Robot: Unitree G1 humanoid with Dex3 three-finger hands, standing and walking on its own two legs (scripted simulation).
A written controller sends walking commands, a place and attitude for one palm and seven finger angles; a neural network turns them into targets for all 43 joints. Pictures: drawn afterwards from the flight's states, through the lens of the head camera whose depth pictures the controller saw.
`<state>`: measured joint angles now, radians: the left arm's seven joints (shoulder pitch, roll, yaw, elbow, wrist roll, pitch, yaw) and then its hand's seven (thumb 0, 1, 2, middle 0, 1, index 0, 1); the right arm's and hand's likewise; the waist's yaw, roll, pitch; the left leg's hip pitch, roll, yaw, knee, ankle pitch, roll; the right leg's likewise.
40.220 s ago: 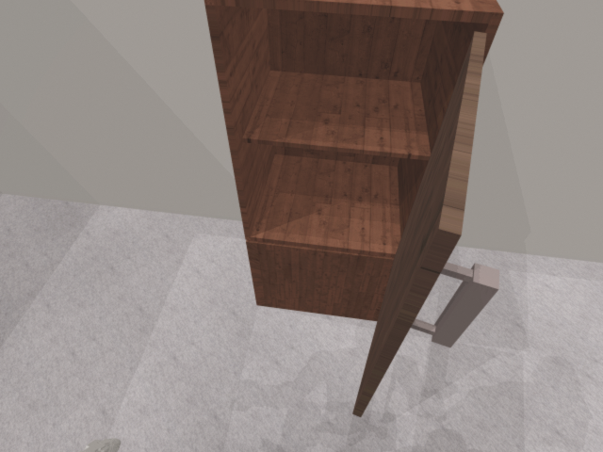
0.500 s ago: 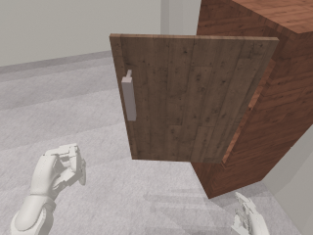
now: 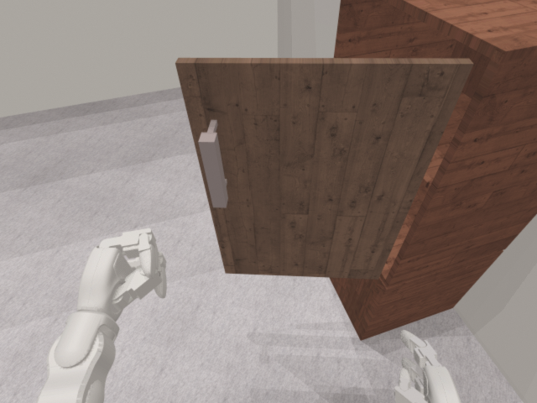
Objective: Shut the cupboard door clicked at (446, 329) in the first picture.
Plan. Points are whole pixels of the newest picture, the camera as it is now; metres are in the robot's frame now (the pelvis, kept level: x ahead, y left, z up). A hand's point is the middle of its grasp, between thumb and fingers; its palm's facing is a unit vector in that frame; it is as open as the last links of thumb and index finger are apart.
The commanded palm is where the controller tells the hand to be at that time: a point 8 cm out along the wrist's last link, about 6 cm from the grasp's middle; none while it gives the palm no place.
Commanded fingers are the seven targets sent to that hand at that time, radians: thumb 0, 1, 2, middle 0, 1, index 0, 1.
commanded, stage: bring the fist close to the handle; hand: left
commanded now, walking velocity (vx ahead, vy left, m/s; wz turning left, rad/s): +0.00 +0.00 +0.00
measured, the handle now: (217, 164) +0.48 +0.13 +0.10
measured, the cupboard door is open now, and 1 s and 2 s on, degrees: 69 69 58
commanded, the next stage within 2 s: push the door shut along its arc in 1.14 s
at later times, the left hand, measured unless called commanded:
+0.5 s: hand (206, 227) +0.34 +0.12 +0.11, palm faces +0.00 -1.00 -0.01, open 3.1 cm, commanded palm +0.32 +0.17 +0.11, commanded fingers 0.00 0.90 0.90 -1.30 -1.50 -1.30 -1.50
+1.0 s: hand (226, 204) +0.38 +0.10 +0.10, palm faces +0.02 -1.00 +0.00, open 3.1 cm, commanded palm +0.36 +0.15 +0.11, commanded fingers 0.00 0.90 0.90 -1.30 -1.50 -1.30 -1.50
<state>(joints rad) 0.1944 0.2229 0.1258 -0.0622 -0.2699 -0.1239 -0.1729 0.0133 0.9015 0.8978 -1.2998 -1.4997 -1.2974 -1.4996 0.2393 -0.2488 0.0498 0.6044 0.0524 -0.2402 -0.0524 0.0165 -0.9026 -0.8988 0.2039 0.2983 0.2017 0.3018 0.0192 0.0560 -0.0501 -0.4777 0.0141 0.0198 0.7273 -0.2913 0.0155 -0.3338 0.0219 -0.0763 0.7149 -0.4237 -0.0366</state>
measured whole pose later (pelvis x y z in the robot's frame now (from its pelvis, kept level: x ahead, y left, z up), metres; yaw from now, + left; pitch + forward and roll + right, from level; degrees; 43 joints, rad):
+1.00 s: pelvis +0.01 -0.01 +0.00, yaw -3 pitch +4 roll +1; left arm -0.31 0.14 0.09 0.44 -0.16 -0.16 0.04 0.01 0.90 0.90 -1.30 -1.50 -1.29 -1.50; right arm 0.28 -0.24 0.01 0.64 0.04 -0.04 0.00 0.01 -0.91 -0.90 0.20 0.30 0.20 0.30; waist -0.03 0.03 -0.06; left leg -0.47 0.03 0.07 0.67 -0.28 0.00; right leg -0.36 0.04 -0.03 0.69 -0.41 -0.05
